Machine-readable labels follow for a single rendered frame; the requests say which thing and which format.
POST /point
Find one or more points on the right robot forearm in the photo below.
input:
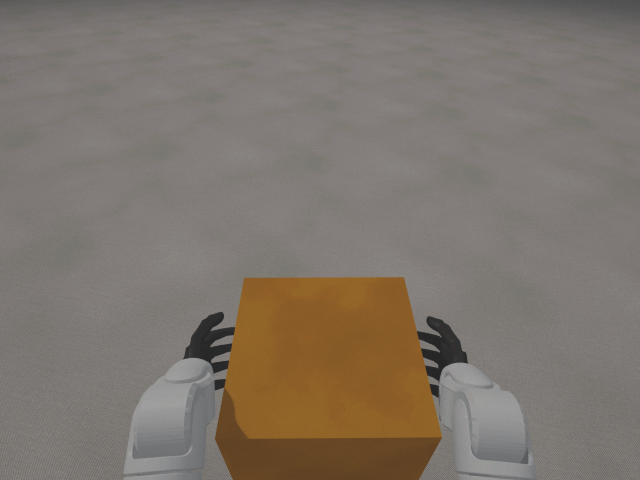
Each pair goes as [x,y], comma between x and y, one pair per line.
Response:
[491,437]

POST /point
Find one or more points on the right robot hand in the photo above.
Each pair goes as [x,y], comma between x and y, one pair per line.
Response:
[448,345]

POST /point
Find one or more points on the left robot forearm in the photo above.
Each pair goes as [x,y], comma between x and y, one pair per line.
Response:
[167,436]

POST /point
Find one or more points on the left robot hand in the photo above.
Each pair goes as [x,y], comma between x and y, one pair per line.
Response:
[203,338]

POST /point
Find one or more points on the carton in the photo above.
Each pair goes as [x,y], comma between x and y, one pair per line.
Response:
[326,381]

